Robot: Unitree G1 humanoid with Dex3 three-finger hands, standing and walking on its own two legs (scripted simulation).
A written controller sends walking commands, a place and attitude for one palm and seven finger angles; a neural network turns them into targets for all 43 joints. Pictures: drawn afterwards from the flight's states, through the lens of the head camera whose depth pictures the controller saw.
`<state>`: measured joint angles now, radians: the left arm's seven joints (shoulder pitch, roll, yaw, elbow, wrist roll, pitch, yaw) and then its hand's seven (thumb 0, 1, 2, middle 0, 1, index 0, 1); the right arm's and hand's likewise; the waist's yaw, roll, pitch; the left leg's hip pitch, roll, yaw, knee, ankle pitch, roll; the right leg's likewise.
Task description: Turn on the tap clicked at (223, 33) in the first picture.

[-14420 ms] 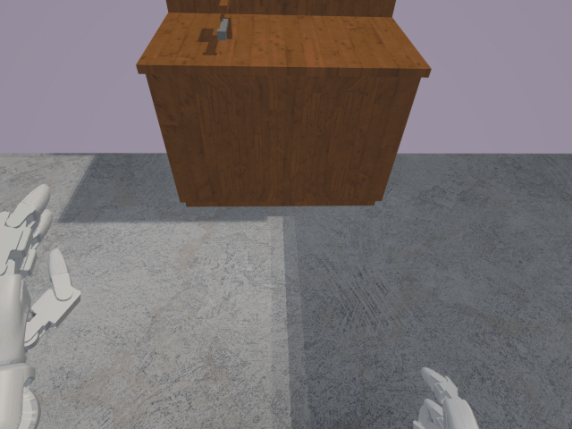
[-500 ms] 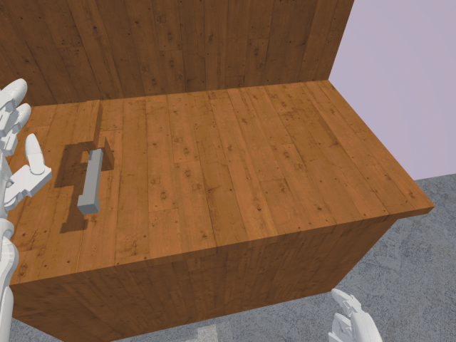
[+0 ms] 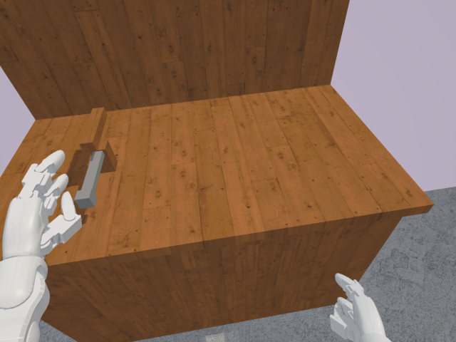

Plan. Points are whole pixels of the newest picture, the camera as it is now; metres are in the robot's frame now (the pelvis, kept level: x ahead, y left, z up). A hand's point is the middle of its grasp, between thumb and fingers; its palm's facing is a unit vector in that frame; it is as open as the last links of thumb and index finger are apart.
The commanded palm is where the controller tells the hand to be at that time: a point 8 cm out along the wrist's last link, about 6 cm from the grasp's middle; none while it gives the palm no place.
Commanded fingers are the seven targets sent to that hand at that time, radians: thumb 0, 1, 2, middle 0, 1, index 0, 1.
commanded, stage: turn the palm inward beside the body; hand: left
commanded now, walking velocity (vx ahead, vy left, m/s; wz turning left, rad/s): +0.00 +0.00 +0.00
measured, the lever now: (86, 198) +0.34 +0.33 +0.06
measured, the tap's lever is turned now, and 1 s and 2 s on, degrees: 0 0 0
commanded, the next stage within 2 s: reach beside the lever's end, fingers flat in 1.58 s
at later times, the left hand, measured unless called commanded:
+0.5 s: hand (91, 232) +0.22 +0.23 +0.14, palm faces +0.39 -0.89 -0.23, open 7.4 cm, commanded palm +0.17 +0.28 +0.16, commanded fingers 0.00 0.90 0.90 -0.20 -0.30 -0.20 -0.30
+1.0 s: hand (79, 259) +0.19 +0.24 +0.13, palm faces +0.44 -0.89 -0.16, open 7.4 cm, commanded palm +0.13 +0.28 +0.14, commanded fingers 0.00 0.90 0.90 -0.20 -0.30 -0.20 -0.30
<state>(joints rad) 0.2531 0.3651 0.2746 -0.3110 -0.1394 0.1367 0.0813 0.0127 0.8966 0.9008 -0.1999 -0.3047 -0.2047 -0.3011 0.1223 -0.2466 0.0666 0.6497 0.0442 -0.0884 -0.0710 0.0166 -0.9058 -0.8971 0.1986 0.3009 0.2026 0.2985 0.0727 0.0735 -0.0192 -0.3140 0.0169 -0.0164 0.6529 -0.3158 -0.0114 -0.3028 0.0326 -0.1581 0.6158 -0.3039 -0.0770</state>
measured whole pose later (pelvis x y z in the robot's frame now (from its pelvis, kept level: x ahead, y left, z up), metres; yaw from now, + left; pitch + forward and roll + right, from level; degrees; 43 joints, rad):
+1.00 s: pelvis +0.01 +0.01 -0.01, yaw +0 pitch +0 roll +0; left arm 0.56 0.24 0.19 -0.51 -0.21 0.05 0.19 0.02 0.90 0.90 -0.20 -0.31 -0.21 -0.30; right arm 0.18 -0.24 0.06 0.62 0.05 -0.20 -0.08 0.02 -0.91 -0.90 0.20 0.30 0.20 0.30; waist 0.07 0.06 -0.06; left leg -0.36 0.01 -0.01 0.71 -0.35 0.00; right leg -0.35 0.02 -0.16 0.67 -0.33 -0.08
